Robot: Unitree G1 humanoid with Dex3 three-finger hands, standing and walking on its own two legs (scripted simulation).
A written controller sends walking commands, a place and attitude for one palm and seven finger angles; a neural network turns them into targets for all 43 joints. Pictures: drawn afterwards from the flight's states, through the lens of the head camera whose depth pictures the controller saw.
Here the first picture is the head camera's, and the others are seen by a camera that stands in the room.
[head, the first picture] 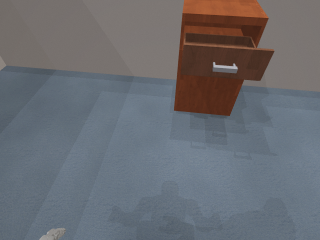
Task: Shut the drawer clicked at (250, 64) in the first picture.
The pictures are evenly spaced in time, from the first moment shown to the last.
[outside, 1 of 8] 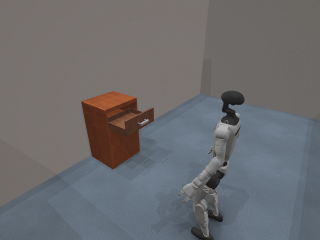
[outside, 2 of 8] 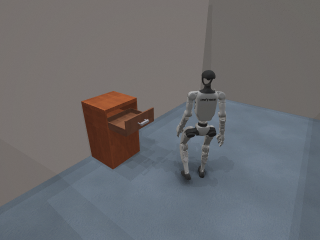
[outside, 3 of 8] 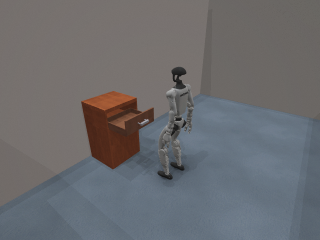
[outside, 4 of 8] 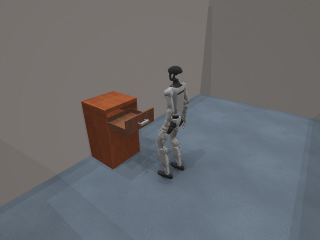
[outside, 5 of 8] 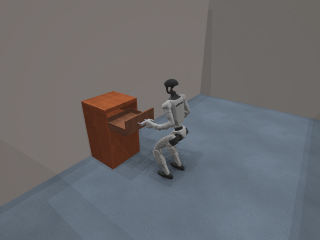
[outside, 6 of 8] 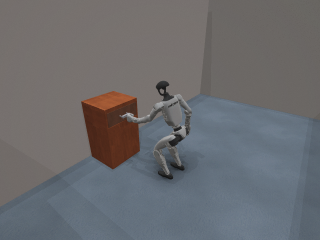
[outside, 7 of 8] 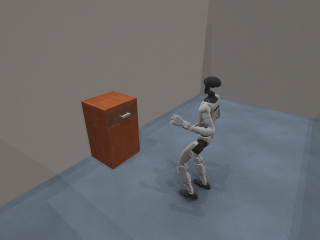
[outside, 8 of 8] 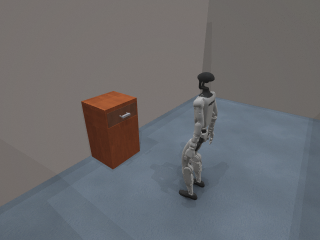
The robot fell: no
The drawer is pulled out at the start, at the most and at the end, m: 0.30 0.30 0.00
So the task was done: yes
